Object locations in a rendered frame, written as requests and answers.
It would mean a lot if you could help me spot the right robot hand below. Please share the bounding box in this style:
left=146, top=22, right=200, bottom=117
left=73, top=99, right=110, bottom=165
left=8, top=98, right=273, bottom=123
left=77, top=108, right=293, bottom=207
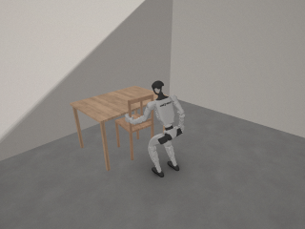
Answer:
left=178, top=124, right=185, bottom=134

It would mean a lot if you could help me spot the right robot foot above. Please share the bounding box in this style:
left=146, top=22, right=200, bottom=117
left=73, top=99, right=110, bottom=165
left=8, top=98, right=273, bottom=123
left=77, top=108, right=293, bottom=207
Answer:
left=167, top=161, right=179, bottom=171

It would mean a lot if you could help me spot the robot right forearm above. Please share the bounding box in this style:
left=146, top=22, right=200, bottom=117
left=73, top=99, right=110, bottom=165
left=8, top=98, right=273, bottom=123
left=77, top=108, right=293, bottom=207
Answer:
left=178, top=114, right=185, bottom=126

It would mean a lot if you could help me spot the robot left forearm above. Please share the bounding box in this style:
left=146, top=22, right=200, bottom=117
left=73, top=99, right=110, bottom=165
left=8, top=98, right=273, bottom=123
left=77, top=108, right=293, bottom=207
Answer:
left=128, top=115, right=144, bottom=125

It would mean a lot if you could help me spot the left robot hand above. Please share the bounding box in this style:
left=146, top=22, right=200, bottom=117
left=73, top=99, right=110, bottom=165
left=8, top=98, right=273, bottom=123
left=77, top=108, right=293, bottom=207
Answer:
left=125, top=114, right=134, bottom=123

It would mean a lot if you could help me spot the table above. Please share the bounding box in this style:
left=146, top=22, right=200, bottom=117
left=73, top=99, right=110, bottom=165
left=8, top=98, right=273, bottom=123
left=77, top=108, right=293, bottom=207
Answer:
left=70, top=86, right=168, bottom=171

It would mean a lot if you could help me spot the robot left upper arm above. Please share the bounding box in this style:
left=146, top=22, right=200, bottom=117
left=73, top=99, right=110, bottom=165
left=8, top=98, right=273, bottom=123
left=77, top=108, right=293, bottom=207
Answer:
left=142, top=101, right=156, bottom=122

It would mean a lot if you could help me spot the robot right shin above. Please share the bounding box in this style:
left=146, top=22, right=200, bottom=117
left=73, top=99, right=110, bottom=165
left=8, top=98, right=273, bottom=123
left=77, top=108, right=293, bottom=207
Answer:
left=164, top=141, right=177, bottom=166

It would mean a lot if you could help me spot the chair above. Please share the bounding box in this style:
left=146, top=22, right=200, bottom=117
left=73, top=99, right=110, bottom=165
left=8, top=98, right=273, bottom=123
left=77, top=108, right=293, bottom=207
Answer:
left=114, top=94, right=154, bottom=160

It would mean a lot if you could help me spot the robot right upper arm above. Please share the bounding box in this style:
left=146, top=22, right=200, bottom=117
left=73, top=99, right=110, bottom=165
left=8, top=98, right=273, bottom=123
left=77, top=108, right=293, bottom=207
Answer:
left=169, top=94, right=185, bottom=116

